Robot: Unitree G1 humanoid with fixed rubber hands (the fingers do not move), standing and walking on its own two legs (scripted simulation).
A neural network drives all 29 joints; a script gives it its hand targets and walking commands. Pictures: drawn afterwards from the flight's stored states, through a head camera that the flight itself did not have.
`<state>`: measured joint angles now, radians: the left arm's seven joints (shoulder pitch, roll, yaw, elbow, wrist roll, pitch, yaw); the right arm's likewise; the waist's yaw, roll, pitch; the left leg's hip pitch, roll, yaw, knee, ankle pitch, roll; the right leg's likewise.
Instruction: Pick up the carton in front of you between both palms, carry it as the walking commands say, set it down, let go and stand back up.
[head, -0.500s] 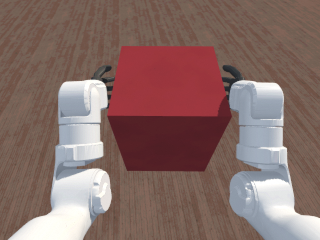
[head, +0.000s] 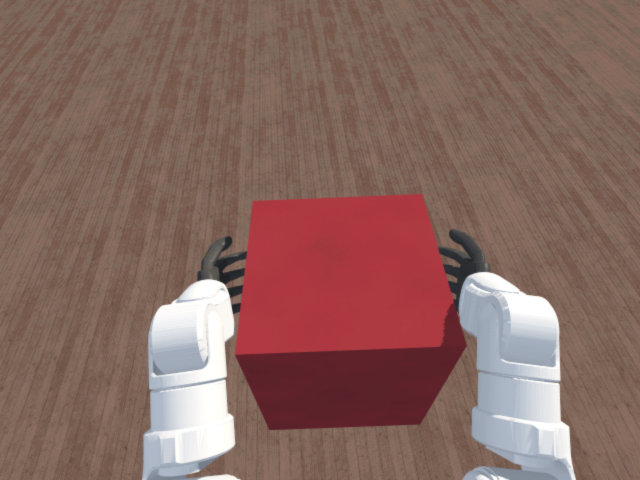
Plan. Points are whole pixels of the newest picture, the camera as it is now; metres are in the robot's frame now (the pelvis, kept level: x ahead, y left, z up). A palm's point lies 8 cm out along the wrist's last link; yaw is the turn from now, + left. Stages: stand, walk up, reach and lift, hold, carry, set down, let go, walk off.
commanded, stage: carry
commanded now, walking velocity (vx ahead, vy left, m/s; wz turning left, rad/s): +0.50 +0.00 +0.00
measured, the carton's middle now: (341, 319) +0.31 +0.00 +0.00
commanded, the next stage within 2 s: none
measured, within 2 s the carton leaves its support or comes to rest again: neither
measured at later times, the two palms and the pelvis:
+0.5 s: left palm (223, 151) +0.55 +0.17 +0.08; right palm (423, 154) +0.53 -0.13 +0.09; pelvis +0.28 +0.04 +0.01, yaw -3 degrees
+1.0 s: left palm (245, 110) +0.66 +0.15 +0.08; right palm (422, 107) +0.66 -0.15 +0.08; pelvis +0.40 +0.01 +0.00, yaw -1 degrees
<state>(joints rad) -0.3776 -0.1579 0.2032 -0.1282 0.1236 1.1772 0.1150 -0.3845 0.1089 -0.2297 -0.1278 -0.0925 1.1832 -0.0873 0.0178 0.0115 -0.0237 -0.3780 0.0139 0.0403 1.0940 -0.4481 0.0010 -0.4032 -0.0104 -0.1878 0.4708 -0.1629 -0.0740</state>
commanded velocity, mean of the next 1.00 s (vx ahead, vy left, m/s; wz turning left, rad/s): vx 0.12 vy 0.00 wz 0.00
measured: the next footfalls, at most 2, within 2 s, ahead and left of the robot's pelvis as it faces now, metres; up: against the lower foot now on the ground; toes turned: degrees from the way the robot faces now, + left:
left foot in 0.32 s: +0.37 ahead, +0.13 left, +0.00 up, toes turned +1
right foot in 0.64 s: +0.44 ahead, -0.10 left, +0.00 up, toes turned +13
